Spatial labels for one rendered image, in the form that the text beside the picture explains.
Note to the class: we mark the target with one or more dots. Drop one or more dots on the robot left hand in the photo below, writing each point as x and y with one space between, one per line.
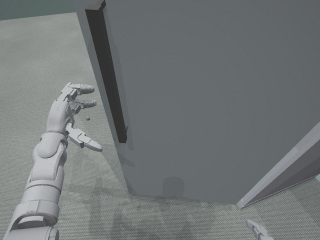
63 110

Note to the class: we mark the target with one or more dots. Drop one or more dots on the left robot forearm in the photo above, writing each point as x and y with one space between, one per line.
39 203

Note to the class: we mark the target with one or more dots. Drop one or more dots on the robot right hand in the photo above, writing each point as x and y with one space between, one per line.
258 230

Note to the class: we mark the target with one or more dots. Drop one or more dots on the handle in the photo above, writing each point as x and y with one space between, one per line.
97 25

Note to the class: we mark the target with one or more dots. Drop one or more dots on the robot left upper arm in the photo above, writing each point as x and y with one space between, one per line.
36 233

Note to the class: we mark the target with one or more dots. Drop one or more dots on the fridge door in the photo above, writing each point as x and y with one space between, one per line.
214 93

